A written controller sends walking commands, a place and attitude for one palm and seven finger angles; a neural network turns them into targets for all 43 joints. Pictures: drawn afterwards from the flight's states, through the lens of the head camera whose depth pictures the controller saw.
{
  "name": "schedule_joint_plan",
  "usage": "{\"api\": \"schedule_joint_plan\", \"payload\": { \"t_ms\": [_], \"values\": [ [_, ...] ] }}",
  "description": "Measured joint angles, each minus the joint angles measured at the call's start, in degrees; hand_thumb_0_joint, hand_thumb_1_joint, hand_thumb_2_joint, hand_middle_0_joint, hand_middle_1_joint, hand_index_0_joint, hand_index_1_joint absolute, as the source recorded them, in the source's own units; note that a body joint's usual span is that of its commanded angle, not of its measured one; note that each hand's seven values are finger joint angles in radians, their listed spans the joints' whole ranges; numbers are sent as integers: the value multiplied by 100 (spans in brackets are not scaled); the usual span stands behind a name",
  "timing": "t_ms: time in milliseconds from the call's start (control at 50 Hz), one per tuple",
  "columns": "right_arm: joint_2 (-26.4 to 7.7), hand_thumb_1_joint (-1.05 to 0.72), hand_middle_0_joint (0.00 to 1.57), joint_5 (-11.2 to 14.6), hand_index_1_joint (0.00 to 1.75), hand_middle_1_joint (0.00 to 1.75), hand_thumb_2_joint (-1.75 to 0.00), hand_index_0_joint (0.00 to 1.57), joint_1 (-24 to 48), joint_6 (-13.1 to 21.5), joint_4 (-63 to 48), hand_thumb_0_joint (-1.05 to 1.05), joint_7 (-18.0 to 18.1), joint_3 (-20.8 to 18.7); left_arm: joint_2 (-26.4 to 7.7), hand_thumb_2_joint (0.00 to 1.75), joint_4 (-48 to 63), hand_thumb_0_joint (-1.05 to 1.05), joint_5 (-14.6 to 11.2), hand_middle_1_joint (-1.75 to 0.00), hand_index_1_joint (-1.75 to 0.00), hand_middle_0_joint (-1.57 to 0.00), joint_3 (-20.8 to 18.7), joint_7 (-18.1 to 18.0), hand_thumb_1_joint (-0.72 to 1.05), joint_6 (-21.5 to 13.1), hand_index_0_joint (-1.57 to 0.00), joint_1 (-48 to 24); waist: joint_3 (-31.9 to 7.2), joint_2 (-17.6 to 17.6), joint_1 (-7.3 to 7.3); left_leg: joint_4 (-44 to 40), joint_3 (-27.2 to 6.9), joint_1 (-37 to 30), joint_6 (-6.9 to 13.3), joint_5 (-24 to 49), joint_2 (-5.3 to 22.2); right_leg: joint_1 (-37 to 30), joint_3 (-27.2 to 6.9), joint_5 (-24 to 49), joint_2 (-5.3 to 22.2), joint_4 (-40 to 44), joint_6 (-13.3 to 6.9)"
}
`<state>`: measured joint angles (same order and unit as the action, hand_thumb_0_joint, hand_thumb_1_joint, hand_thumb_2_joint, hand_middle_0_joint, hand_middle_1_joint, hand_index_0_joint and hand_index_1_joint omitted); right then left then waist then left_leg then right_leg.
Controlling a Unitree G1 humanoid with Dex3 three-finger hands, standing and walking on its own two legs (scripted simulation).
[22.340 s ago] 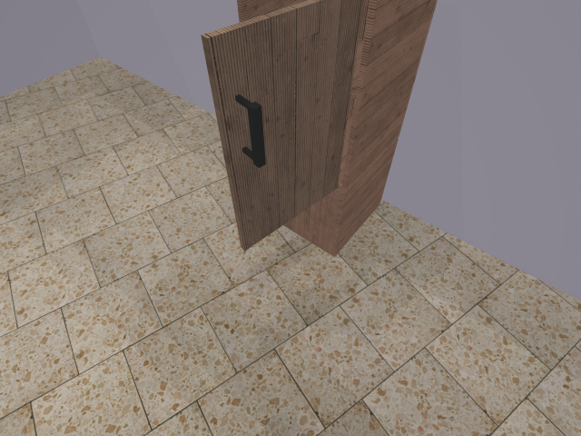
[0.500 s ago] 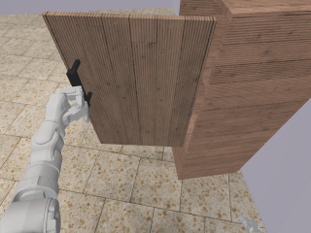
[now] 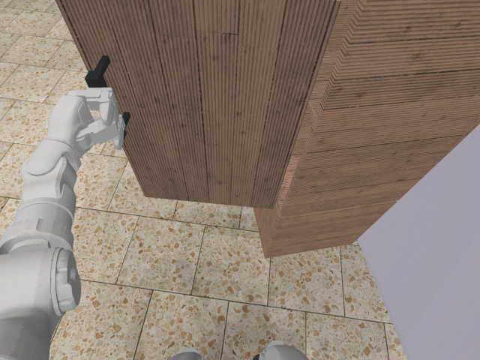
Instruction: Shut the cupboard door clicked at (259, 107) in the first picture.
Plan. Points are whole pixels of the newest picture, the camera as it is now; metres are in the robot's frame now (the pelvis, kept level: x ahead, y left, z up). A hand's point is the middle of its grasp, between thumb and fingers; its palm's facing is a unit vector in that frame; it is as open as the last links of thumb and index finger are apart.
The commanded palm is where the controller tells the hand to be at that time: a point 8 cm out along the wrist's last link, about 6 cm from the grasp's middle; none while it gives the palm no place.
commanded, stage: push the door shut along its arc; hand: left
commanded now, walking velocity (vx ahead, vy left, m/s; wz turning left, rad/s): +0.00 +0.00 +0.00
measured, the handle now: (112, 101) +0.54 +0.21 +0.09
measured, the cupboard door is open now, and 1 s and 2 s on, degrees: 75 58 52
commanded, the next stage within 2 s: pull the fist back off the door in 1.20 s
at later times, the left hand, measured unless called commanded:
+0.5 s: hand (135, 100) +0.52 +0.16 +0.11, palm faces -0.30 -0.95 +0.00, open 3.1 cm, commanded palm +0.54 +0.19 +0.10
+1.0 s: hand (178, 78) +0.58 +0.09 +0.11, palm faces -0.40 -0.92 -0.01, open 2.9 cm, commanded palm +0.60 +0.13 +0.10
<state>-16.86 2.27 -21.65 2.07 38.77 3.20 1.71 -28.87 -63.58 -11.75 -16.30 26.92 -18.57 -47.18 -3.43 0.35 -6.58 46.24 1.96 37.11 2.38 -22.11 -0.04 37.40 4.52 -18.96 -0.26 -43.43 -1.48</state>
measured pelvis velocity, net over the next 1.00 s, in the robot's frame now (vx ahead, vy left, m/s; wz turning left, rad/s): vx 0.02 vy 0.00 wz -0.05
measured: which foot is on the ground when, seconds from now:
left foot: down 0.00-1.00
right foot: down 0.00-1.00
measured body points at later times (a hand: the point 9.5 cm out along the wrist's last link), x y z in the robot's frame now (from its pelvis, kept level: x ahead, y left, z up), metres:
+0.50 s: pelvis +0.00 +0.02 -0.02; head +0.13 +0.04 +0.41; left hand +0.53 +0.22 +0.11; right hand -0.02 -0.26 -0.12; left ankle +0.00 +0.09 -0.70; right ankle +0.02 -0.11 -0.70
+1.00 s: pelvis +0.02 +0.00 -0.03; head +0.18 +0.00 +0.40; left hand +0.60 +0.15 +0.11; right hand -0.04 -0.26 -0.13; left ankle +0.00 +0.09 -0.70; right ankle +0.02 -0.11 -0.70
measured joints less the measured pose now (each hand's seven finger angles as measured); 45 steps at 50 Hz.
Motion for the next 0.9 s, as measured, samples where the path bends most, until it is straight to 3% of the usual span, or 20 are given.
{"api": "schedule_joint_plan", "payload": {
  "t_ms": [180,620,780,900],
  "values": [
    [-3,-91,20,-60,30,30,-90,21,5,108,86,1,-19,54,-291,90,-587,2,106,-150,-150,-131,193,82,90,122,-135,-872,-8,-20,-184,298,-53,536,54,-27,-27,464,59,7,40,-198,39],
    [40,-91,20,-248,30,30,-90,21,-224,107,199,0,-90,54,-384,90,-992,1,408,-150,-150,-130,421,206,91,469,-130,-2046,-50,104,-480,749,-43,1238,132,-285,2,1116,44,-163,20,-516,115],
    [38,-91,20,-292,30,30,-90,21,-188,62,80,0,-83,71,-333,90,-1106,1,585,-150,-150,-130,217,172,91,615,-130,-2386,-58,161,-706,824,19,1354,113,-386,70,1279,-22,-234,-47,-606,93],
    [40,-91,20,-302,30,30,-90,21,-255,-16,-109,0,-77,101,-584,91,-1220,0,800,-150,-150,-130,-137,180,88,624,-130,-2509,-39,222,-837,882,106,1438,80,-466,147,1435,-111,-295,-121,-713,60]
  ]
}}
